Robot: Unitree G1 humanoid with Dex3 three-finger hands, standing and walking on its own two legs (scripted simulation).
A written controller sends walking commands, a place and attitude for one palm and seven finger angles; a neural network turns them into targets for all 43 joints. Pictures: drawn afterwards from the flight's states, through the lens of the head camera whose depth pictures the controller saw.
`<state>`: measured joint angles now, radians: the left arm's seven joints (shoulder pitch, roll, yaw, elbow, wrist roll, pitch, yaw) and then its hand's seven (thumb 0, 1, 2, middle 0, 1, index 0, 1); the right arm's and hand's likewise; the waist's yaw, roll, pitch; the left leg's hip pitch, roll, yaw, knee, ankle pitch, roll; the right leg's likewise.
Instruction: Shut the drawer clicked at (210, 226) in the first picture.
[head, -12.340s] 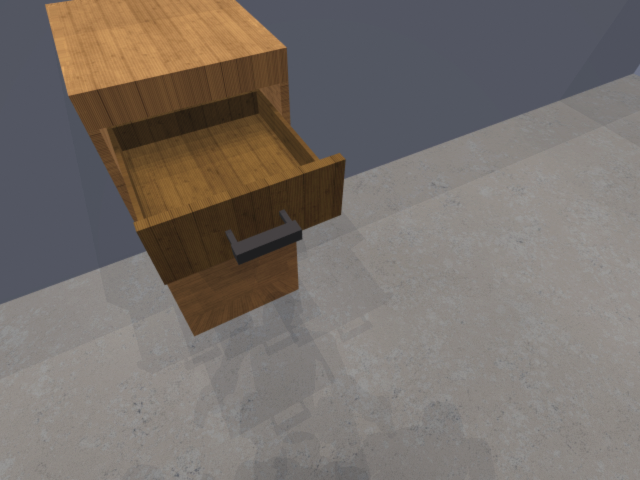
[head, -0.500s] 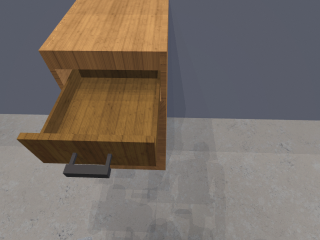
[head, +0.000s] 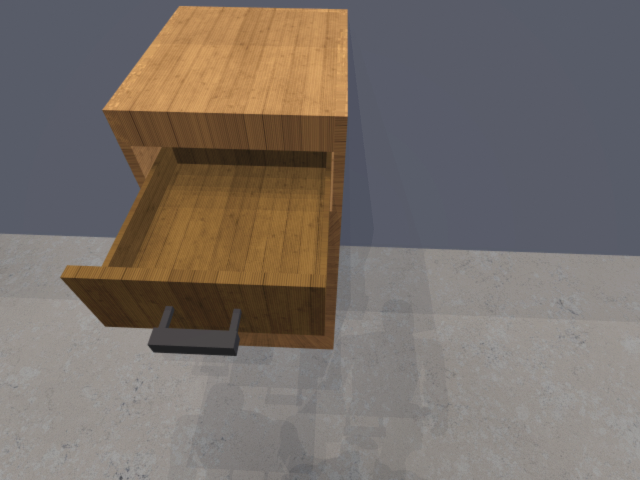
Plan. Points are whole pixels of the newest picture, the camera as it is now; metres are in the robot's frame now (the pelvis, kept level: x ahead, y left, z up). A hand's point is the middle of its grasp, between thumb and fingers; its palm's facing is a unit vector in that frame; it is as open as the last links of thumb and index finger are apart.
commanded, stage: come to a stop and stand still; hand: left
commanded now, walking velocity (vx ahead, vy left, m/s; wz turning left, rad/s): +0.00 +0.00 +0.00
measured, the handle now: (198, 327) +0.31 +0.20 -0.02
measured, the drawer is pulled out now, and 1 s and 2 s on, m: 0.28 0.28 0.28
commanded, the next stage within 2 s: look again from close up in 0.24 s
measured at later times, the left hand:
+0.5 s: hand out of the picture +0.04 +0.19 -0.17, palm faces -0.01 -0.97 -0.24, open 7.4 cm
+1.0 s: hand out of the picture +0.04 +0.18 -0.17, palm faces +0.00 -0.98 -0.20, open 7.4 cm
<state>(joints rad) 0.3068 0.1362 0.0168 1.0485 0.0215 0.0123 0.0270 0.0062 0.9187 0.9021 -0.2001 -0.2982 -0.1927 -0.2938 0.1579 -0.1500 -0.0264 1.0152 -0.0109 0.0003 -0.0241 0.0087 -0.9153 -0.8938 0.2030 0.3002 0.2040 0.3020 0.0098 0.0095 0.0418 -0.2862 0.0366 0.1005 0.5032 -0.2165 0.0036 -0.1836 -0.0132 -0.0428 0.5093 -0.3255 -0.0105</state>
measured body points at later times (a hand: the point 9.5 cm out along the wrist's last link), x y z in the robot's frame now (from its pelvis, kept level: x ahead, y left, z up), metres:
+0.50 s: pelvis +0.01 +0.01 +0.00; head +0.03 +0.00 +0.45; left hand +0.04 +0.25 -0.15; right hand -0.01 -0.20 -0.16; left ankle +0.03 +0.12 -0.74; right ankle -0.04 -0.11 -0.74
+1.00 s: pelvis +0.04 +0.01 +0.00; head +0.05 +0.01 +0.45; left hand +0.04 +0.23 -0.16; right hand +0.07 -0.22 -0.15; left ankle +0.03 +0.12 -0.74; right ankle -0.04 -0.11 -0.74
